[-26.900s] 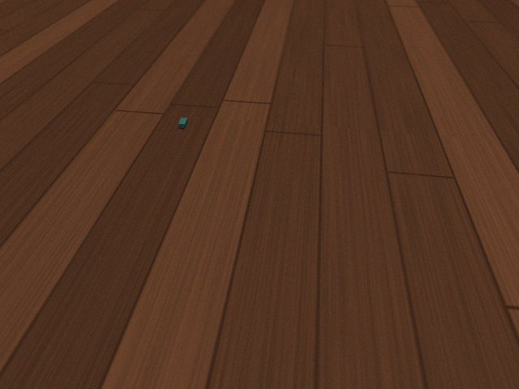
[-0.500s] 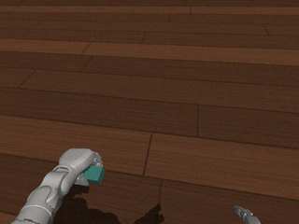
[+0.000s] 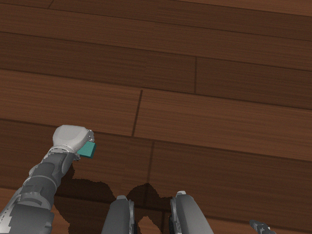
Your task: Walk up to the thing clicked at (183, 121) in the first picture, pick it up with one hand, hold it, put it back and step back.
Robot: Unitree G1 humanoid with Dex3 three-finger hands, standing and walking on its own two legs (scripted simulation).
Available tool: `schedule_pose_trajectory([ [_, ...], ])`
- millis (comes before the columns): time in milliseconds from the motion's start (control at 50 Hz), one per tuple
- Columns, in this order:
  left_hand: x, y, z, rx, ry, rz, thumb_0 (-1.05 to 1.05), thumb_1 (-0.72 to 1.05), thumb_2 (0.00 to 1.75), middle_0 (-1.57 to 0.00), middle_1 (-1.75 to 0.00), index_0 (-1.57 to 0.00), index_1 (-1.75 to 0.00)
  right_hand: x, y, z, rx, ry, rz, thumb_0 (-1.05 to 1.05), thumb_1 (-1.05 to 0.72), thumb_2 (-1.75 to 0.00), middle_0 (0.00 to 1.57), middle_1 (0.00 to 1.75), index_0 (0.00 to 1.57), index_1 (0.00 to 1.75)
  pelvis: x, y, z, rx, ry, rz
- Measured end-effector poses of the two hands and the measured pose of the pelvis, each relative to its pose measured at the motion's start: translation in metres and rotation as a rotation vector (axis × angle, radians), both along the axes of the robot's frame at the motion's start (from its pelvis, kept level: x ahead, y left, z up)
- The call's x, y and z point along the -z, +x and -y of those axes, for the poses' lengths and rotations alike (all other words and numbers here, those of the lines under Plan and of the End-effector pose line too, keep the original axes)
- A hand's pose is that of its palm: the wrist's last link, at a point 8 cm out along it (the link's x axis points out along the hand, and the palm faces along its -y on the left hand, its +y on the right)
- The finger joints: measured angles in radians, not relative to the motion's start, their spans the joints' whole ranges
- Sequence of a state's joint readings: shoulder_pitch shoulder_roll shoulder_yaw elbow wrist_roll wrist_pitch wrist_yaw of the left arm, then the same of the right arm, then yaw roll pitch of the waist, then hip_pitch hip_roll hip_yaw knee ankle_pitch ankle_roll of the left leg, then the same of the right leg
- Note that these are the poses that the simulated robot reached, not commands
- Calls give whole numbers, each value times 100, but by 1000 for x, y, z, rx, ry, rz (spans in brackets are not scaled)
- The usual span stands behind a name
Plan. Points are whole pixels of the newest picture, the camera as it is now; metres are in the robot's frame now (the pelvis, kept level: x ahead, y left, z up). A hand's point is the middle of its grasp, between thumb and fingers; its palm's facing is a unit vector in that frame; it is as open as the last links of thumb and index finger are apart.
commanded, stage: crouch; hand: left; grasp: from above
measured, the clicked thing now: (81, 148) +0.40 +0.21 -0.14
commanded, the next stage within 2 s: lower in 1.34 s
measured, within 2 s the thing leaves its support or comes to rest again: neither
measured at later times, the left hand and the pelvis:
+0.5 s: hand (92, 160) +0.42 +0.23 -0.33, palm faces -0.46 +0.07 -0.88, open 7.1 cm; pelvis -0.02 +0.00 -0.17, yaw -2 degrees
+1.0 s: hand (94, 161) +0.44 +0.24 -0.42, palm faces -0.48 +0.05 -0.88, open 7.1 cm; pelvis -0.02 +0.00 -0.25, yaw -4 degrees
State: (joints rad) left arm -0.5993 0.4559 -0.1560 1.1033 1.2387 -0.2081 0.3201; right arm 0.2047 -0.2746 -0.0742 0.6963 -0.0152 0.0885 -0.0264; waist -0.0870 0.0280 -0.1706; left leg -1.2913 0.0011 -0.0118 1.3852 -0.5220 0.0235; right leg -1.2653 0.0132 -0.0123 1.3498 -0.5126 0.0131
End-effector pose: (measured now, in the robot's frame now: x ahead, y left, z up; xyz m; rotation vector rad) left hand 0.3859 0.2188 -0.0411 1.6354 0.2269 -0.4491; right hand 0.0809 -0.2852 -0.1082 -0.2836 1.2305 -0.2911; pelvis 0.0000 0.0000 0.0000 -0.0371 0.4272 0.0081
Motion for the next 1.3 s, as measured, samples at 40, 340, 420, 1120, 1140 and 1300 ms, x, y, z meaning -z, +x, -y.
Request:
schedule_pose_trajectory([
  [40,19,6,1,-1,-2,9,-3,42,13,-90,-20,-98,-18,19,-17,-1,14,-6,-33,1,-91,-90,20,30,20,30,18,-5,-1,0,-3,-30],
  [340,163,29,-3,-30,-25,-85,-3,41,12,-92,-18,-101,-15,132,-69,-18,23,35,-146,1,-90,-90,21,30,20,30,127,-23,-3,2,-25,-178],
  [420,201,32,-5,-11,-46,-92,-3,40,12,-93,-17,-102,-14,155,-60,-17,-20,34,-160,1,-90,-90,21,30,20,30,152,-21,-1,0,-33,-213],
  [1120,335,65,-25,-35,-56,-63,-3,40,13,-92,-19,-100,-16,251,-82,-4,-87,33,-281,1,-92,-90,21,30,20,30,266,-25,2,37,-69,-203],
  [1140,337,65,-25,-37,-53,-63,-3,40,13,-92,-19,-100,-16,254,-84,-4,-87,33,-284,1,-92,-90,21,30,20,30,269,-25,2,38,-70,-201],
  [1300,353,70,-23,-47,-49,-72,-3,41,11,-91,-19,-100,-17,268,-91,-7,-94,40,-294,1,-92,-90,21,30,20,30,284,-27,3,46,-72,-187],
])
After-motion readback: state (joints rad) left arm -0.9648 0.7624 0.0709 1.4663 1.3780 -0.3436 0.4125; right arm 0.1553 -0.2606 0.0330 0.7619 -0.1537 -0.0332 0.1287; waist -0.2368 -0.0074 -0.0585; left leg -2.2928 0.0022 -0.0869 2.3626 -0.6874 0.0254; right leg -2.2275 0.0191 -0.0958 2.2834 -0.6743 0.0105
